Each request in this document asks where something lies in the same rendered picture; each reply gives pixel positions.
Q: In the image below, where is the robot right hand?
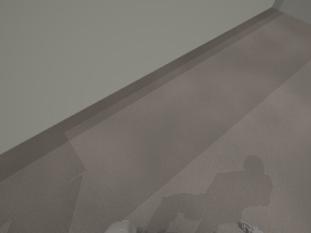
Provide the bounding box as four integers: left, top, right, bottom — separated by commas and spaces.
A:
238, 220, 263, 233

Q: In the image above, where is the left robot thigh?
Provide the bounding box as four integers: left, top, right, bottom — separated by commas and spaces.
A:
104, 221, 137, 233

